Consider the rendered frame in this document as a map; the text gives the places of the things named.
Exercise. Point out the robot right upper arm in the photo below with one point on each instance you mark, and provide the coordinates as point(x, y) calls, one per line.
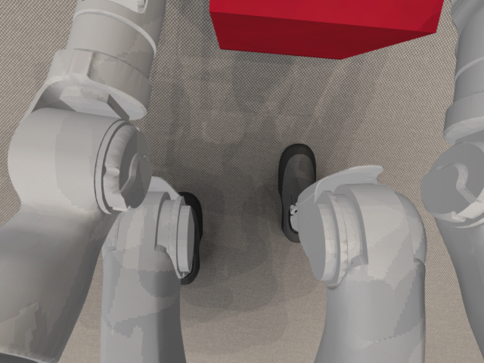
point(453, 192)

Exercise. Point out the robot left upper arm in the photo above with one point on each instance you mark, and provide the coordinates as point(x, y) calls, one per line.
point(74, 174)

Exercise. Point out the left robot foot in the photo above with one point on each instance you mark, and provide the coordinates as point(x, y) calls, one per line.
point(191, 200)

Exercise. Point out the robot left thigh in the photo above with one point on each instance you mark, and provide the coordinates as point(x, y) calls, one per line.
point(140, 307)

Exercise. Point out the carton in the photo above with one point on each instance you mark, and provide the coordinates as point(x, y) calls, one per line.
point(332, 29)

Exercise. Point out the right robot forearm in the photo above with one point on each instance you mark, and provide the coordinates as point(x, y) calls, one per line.
point(464, 119)

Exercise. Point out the left robot forearm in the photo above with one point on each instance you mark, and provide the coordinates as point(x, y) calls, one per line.
point(106, 65)

